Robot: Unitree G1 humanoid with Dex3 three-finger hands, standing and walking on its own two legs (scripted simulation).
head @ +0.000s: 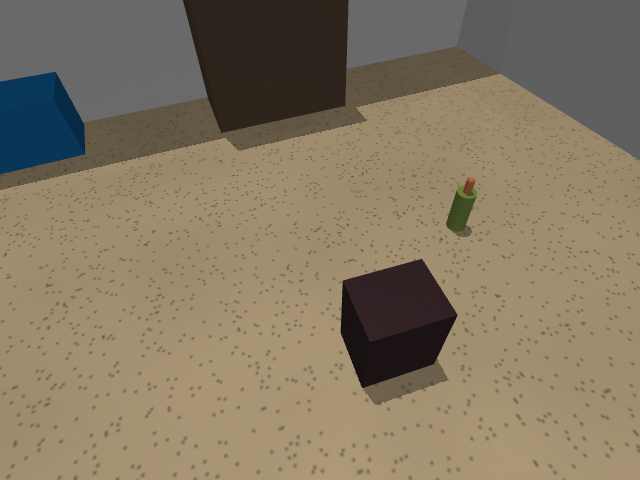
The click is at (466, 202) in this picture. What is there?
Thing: necked bottle
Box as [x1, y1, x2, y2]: [446, 177, 476, 231]
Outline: 469,177 465,185 458,187 446,222 446,225 452,230 458,231 464,227 476,196 476,191 472,187 474,183 474,178
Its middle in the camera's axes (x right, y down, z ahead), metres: +0.60 -0.17 +1.63
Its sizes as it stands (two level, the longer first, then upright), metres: 0.083 0.083 0.273
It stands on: the floor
